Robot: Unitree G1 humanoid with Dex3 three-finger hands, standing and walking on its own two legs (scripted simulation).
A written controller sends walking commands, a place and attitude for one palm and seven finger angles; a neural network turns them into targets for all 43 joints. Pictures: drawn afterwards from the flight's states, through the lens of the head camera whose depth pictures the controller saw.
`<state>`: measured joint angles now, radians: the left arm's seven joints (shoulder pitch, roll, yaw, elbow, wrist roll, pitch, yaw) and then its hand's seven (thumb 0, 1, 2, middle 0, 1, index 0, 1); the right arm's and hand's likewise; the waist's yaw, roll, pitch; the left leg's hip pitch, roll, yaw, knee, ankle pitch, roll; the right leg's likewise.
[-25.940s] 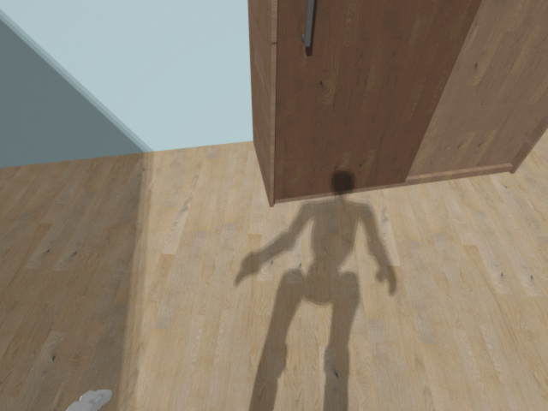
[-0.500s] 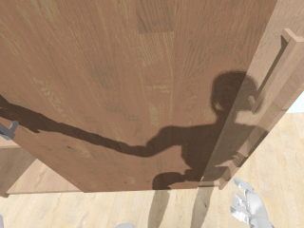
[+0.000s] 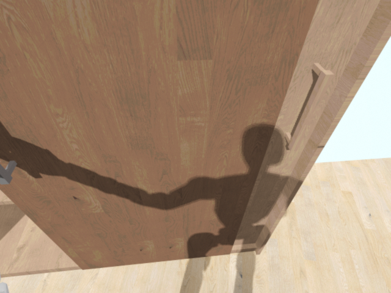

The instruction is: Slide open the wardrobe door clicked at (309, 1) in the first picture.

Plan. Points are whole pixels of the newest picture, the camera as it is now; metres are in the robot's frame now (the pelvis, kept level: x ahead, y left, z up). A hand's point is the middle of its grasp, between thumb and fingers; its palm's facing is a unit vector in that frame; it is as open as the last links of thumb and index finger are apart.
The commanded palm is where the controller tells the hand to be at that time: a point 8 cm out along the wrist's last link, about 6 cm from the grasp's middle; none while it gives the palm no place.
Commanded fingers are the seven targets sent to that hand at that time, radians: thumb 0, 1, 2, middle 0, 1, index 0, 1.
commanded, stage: stop walking and hold the door there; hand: left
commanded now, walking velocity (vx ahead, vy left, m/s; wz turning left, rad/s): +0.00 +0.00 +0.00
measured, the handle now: out of the picture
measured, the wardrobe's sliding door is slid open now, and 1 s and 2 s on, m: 0.53 0.53 0.53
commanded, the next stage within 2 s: none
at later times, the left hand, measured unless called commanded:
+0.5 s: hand out of the picture +0.31 +0.41 +0.14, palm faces +0.69 -0.67 -0.28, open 6.2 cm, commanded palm +0.26 +0.41 +0.11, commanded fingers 0.00 0.90 0.90 -0.45 -1.40 -0.45 -1.40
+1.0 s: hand out of the picture +0.32 +0.41 +0.12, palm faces +0.53 -0.80 -0.27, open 5.3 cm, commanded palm +0.27 +0.42 +0.11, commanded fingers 0.00 0.90 0.90 -0.45 -1.40 -0.45 -1.40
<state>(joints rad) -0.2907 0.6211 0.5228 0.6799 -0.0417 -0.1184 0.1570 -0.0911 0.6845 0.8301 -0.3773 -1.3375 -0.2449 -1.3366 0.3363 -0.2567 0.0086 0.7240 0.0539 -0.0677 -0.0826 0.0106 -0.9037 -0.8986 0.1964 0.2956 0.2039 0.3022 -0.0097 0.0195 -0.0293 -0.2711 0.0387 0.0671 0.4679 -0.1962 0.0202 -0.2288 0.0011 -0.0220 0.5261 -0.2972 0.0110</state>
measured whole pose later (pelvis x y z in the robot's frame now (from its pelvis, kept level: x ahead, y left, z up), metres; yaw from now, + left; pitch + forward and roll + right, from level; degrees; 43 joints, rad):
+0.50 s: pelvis -0.03 +0.00 +0.00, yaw +0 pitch +1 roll -1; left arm -0.47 0.68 0.49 0.98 -0.04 -0.17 0.14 -0.08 0.69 0.86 -0.33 -1.31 -0.26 -1.36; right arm 0.34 -0.33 -0.02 0.75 0.06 -0.04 -0.11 0.01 -0.90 -0.90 0.20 0.30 0.20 0.30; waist -0.01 0.04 -0.04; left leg -0.33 0.04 0.07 0.48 -0.17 0.02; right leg -0.23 -0.01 -0.02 0.47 -0.25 0.02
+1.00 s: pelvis -0.07 +0.08 -0.01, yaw +4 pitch +0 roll +0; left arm -0.59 0.50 0.33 0.70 -0.06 -0.15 0.12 -0.18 0.73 0.84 -0.45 -1.40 -0.35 -1.40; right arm 0.15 -0.25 -0.01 0.68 0.05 -0.06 -0.08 0.01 -0.91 -0.90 0.20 0.30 0.20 0.30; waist 0.03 0.02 0.16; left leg -0.35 0.03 0.10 0.56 -0.21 0.03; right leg -0.42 -0.10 -0.08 0.97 -0.54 0.06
